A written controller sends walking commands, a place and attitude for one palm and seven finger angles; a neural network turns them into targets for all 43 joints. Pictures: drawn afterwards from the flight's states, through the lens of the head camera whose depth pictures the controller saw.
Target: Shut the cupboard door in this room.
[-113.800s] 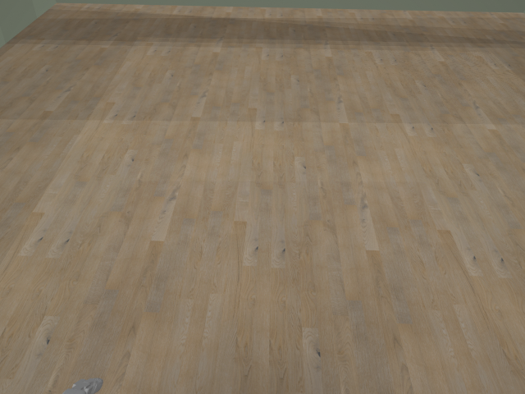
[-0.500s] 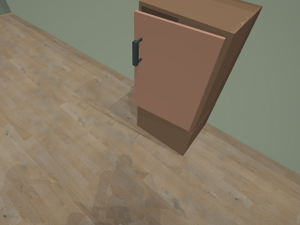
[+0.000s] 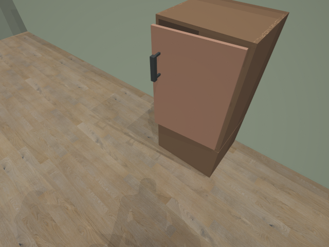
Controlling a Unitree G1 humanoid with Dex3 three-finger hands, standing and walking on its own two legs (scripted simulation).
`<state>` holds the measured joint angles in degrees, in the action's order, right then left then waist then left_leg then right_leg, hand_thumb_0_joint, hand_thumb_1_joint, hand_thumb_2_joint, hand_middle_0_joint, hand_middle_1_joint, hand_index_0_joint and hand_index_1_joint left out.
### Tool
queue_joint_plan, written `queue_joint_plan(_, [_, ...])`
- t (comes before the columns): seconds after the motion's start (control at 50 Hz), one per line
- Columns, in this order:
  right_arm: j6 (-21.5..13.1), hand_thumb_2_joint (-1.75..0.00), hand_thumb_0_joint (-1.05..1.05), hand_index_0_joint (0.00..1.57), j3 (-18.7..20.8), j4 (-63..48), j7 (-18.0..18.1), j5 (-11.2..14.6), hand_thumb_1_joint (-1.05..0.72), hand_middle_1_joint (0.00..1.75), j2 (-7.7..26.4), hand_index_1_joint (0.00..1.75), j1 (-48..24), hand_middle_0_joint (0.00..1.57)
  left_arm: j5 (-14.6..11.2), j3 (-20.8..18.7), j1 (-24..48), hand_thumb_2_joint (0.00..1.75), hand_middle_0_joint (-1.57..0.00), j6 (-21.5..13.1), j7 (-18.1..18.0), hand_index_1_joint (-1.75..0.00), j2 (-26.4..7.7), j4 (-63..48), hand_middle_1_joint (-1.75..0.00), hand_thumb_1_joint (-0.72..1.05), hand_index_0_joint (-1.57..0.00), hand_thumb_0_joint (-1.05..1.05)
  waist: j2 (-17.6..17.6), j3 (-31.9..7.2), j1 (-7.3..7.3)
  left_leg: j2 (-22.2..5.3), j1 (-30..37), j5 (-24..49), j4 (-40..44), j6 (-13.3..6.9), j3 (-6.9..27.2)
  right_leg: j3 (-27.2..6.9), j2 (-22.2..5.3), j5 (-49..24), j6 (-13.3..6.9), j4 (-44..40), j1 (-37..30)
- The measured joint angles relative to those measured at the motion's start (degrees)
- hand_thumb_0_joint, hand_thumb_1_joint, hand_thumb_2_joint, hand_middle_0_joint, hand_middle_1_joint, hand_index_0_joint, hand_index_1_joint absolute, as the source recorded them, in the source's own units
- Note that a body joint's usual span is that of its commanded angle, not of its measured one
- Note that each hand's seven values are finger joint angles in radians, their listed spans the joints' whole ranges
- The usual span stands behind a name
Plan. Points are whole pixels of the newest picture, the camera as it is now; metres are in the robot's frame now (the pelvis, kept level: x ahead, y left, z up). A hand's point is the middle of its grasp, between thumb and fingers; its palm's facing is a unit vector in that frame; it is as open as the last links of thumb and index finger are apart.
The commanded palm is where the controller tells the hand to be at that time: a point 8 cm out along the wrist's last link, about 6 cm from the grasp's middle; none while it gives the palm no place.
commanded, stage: let the arm hang, fingers relaxed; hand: left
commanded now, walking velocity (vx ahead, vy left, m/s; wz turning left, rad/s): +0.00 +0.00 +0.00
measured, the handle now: (156, 66) +0.86 +0.09 -0.02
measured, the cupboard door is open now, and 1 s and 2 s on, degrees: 6 6 6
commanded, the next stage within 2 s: look to check the result in 0.28 s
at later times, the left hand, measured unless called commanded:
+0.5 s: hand out of the picture +0.01 +0.18 -0.17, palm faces +0.00 -0.97 -0.23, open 7.4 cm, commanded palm none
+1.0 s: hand out of the picture +0.02 +0.16 -0.17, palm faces +0.01 -0.98 -0.22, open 7.4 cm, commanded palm none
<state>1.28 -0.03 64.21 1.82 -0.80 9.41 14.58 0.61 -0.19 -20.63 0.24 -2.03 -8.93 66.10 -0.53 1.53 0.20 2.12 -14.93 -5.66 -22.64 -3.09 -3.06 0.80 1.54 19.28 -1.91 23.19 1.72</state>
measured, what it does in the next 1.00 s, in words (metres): stands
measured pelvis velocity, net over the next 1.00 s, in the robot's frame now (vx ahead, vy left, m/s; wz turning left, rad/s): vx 0.03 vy -0.02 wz -0.01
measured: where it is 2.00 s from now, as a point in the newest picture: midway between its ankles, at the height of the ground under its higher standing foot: outside the picture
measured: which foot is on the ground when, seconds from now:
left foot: down 0.00-1.00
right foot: down 0.00-1.00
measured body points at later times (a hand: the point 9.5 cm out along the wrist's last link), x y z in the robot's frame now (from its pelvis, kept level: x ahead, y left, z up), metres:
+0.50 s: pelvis +0.01 -0.01 +0.00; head +0.02 -0.01 +0.45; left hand +0.01 +0.23 -0.16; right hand +0.01 -0.26 -0.16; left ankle +0.08 +0.09 -0.74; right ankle -0.07 -0.10 -0.74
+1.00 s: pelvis +0.03 -0.02 +0.00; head +0.04 -0.02 +0.45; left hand +0.02 +0.22 -0.16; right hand +0.05 -0.26 -0.16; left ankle +0.08 +0.09 -0.74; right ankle -0.07 -0.10 -0.74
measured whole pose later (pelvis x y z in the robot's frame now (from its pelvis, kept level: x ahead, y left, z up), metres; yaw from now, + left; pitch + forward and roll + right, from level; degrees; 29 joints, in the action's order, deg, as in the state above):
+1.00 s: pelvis +0.03 -0.02 +0.00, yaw +0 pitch -2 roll +1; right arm 0.6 -0.6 64.4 2.0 -0.7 10.9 11.7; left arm 0.4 -0.2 -15.9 0.0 -2.2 -9.9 65.2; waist 0.5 2.9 0.6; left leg 1.1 -12.9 -8.4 -23.4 -1.5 -2.9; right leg 0.4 2.6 19.3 -3.1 19.0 -2.4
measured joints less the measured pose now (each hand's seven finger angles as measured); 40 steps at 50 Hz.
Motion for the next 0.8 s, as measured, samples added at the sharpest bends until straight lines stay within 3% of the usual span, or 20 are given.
queue_joint_plan(0.36, [-0.61,-0.9,0.0,0.2,0.06,0.33,-0.06,-0.02,-0.91,0.3,1.81,0.29,-0.12,0.2,-0.09,-0.23,4.22,0.9,-0.2,-0.47,0.18,-0.3,-1.35,-1.3,-0.3,0.91,-0.2,0.0,0.96,0.59,0.85,-0.85,0.76,-0.94,-0.28,0.93,0.21,-0.1,0.89,-0.4,-0.77,-2.21,-1.83])
queue_joint_plan(0.8, [-0.69,-0.9,0.0,0.2,-0.42,0.32,0.17,0.08,-0.91,0.3,2.13,0.29,-2.74,0.2,-0.21,-0.12,4.82,0.9,-0.2,-0.27,-0.21,-0.3,-1.73,-0.78,-0.3,0.91,-0.2,0.0,0.97,1.6,0.36,-1.24,1.79,-2.68,-1.08,1.48,0.1,-0.43,1.25,-0.2,-1.16,-4.09,-4.0])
